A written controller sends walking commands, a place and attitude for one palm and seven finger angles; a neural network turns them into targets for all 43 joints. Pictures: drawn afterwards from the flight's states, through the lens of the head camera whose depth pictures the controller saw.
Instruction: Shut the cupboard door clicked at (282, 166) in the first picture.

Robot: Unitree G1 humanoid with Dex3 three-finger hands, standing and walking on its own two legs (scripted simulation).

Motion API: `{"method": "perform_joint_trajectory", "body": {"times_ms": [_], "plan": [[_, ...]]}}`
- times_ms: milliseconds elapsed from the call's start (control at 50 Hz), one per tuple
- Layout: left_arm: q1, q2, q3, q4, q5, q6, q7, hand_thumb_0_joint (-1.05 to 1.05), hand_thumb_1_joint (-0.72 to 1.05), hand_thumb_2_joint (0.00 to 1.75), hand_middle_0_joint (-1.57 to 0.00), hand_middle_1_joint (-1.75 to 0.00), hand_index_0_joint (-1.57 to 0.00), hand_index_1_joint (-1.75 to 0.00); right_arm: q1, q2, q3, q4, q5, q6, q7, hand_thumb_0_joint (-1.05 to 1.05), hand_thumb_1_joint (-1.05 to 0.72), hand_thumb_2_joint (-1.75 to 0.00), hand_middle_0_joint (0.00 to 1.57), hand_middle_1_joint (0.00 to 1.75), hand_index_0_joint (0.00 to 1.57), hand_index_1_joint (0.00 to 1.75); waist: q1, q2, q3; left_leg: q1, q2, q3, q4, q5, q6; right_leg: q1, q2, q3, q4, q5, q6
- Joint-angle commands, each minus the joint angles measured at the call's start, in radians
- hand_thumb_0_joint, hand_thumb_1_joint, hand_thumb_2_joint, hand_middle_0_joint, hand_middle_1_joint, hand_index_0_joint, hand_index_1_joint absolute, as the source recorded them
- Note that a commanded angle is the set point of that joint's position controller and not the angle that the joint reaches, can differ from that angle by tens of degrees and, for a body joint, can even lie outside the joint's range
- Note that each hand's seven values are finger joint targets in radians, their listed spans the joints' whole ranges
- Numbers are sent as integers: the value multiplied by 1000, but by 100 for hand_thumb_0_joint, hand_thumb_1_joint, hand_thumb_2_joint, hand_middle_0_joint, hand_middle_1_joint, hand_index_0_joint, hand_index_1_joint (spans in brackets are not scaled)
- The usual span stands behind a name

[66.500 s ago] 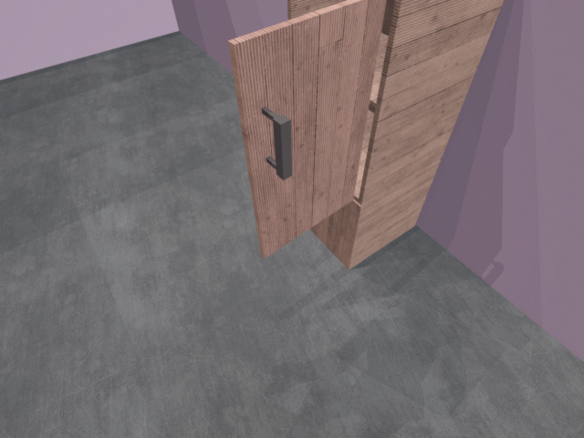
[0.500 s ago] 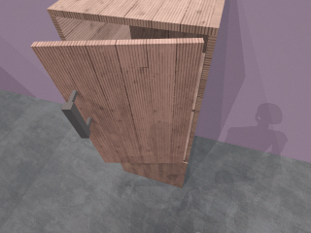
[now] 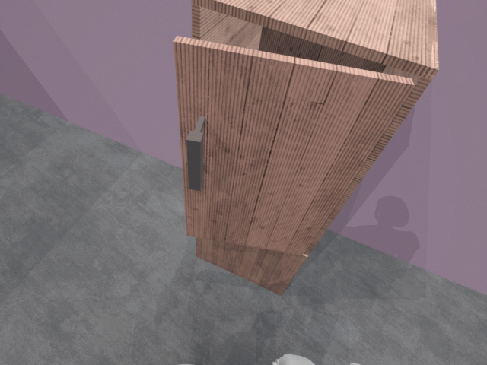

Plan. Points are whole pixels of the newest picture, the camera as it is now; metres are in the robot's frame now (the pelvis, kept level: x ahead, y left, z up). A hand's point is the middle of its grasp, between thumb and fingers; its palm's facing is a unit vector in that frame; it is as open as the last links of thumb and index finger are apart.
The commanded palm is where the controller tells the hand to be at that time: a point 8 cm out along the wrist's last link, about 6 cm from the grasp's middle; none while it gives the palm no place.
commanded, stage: come to a stop and stand still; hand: left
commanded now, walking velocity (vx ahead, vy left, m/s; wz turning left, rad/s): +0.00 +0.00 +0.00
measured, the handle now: (198, 154) +0.45 +0.14 +0.06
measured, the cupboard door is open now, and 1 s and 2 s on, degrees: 16 16 16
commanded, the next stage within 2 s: none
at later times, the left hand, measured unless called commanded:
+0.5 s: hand out of the picture -0.07 +0.20 -0.17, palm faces +0.02 -0.98 -0.19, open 7.4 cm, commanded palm none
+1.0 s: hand out of the picture -0.15 +0.20 -0.17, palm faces +0.04 -0.98 -0.18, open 7.4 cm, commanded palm none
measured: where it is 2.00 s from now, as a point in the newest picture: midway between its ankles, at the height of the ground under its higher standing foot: outside the picture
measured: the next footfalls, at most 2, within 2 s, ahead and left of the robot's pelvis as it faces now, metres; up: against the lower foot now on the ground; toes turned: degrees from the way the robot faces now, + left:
right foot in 0.40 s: -0.08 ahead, -0.09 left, +0.00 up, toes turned -6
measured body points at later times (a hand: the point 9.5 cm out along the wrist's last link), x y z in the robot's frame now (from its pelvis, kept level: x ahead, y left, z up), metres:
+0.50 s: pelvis -0.07 +0.03 +0.01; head -0.08 +0.03 +0.46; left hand -0.07 +0.25 -0.15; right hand -0.11 -0.19 -0.15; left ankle +0.02 +0.08 -0.73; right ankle -0.12 -0.08 -0.73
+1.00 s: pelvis -0.09 +0.04 +0.01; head -0.09 +0.04 +0.46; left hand -0.15 +0.25 -0.15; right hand -0.12 -0.17 -0.16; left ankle -0.02 +0.11 -0.73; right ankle -0.12 -0.09 -0.73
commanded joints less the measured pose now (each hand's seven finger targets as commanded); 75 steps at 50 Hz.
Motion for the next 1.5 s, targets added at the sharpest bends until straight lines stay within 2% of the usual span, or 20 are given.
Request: {"method": "perform_joint_trajectory", "body": {"times_ms": [0,100,200,260,340,360,400,420,440,460,480,540,600,660,720,820,980,1080,1220,1480], "plan": [[96,37,1,-16,1,-27,2,0,90,90,-20,-30,-20,-30,43,-155,-29,-44,12,-37,-23,0,-90,-90,20,30,20,30,-21,162,-107,120,211,-186,-301,311,50,-36,7,42,105,75,12],[71,23,-13,-12,-3,-27,7,0,90,90,-20,-30,-20,-30,145,-123,-25,10,16,-43,-34,0,-90,-90,20,30,20,30,-55,152,-131,263,255,-264,-342,336,72,11,-8,36,-128,17,17],[83,-6,-31,13,-2,-19,8,0,90,90,-20,-30,-20,-30,174,-138,-28,54,12,-36,-32,0,-90,-90,20,30,20,30,-64,138,-113,223,268,-307,-413,134,67,142,-9,8,-343,-35,-5],[158,-19,-34,53,-5,-13,10,0,90,90,-20,-30,-20,-30,164,-153,-34,72,10,-29,-26,0,-90,-90,20,30,20,30,-43,137,-90,141,238,-281,-489,-49,1,235,11,-35,-435,-12,-32],[256,-21,-31,98,-10,-20,16,0,90,90,-20,-30,-20,-30,165,-139,-34,103,12,-19,-17,0,-90,-90,20,30,20,30,-12,137,-45,17,167,-208,-520,-127,-105,392,23,-80,-687,89,-60],[275,-14,-29,109,-8,-24,18,0,90,90,-20,-30,-20,-30,175,-128,-33,112,14,-16,-15,0,-90,-90,20,30,20,30,-12,113,-33,-7,133,-170,-496,-124,-139,414,7,-60,-740,110,-71],[254,12,-27,103,-4,-36,22,0,90,90,-20,-30,-20,-30,206,-79,-23,129,18,-15,-12,0,-90,-90,20,30,20,30,-33,12,-24,17,50,-84,-345,-40,-161,327,-109,66,-822,22,-124],[204,28,-27,93,-7,-44,21,0,90,90,-20,-30,-20,-30,222,-56,-17,140,17,-13,-11,0,-90,-90,20,30,20,30,-57,-61,-16,116,22,-50,-209,15,-127,177,-174,125,-881,-68,-151],[122,28,-27,74,-12,-55,21,0,90,90,-20,-30,-20,-30,238,-48,-21,155,13,-7,-10,0,-90,-90,20,30,20,30,-78,-157,11,172,29,-58,-80,35,-93,45,-211,149,-934,-147,-172],[49,21,-28,50,-12,-59,23,0,90,90,-20,-30,-20,-30,257,-48,-23,163,12,0,-8,0,-90,-90,20,30,20,30,-90,-177,55,163,40,-65,1,30,-83,-25,-225,148,-957,-174,-178],[16,12,-32,38,-12,-62,26,0,90,90,-20,-30,-20,-30,271,-41,-22,164,14,4,-5,0,-90,-90,20,30,20,30,-99,-179,72,157,47,-70,43,27,-77,-58,-221,145,-957,-168,-173],[11,-15,-44,47,-13,-72,21,0,90,90,-20,-30,-20,-30,331,-16,-11,188,15,1,-7,0,-90,-90,20,30,20,30,-120,-64,109,151,60,-61,11,44,-77,-80,-171,98,-867,-129,-146],[117,-45,-53,85,-17,-69,12,0,90,90,-20,-30,-20,-30,320,-9,5,198,15,-17,-18,0,-90,-90,20,30,20,30,-66,137,181,18,101,-124,-201,26,-60,42,-68,48,-755,-27,-79],[197,-56,-50,119,-16,-51,12,0,90,90,-20,-30,-20,-30,276,-52,2,182,14,-34,-27,0,-90,-90,20,30,20,30,-23,252,111,-126,166,-281,-421,-215,-26,267,-13,-29,-604,116,-52],[238,-72,-50,132,-8,-48,10,0,90,90,-20,-30,-20,-30,246,-81,-13,170,18,-40,-32,0,-90,-90,20,30,20,30,-6,204,30,-97,190,-318,-466,-274,-6,299,-7,-43,-556,118,-43],[281,-92,-50,147,-4,-57,10,0,90,90,-20,-30,-20,-30,231,-70,-24,168,17,-39,-29,0,-90,-90,20,30,20,30,-12,120,-74,9,162,-254,-429,-193,-17,294,-14,-46,-623,137,-50],[262,-83,-61,146,-2,-76,12,0,90,90,-20,-30,-20,-30,231,-47,-16,179,22,-27,-19,0,-90,-90,20,30,20,30,-53,10,44,59,110,-176,-335,-96,-37,132,-52,28,-753,45,-55],[269,-71,-63,144,-3,-83,12,0,90,90,-20,-30,-20,-30,228,-45,-9,176,22,-27,-16,0,-90,-90,20,30,20,30,-58,13,45,91,98,-148,-294,-36,-39,96,-68,47,-784,14,-58],[258,-69,-68,144,-10,-90,10,0,90,90,-20,-30,-20,-30,214,-40,5,177,23,-37,-19,0,-90,-90,20,30,20,30,-55,83,33,93,95,-136,-267,48,-43,138,-71,47,-778,93,-63],[215,-69,-67,127,-16,-94,15,0,90,90,-20,-30,-20,-30,224,-37,12,195,22,-51,-24,0,-90,-90,20,30,20,30,-41,65,-10,101,109,-126,-217,233,-44,247,-71,27,-748,267,-65]]}}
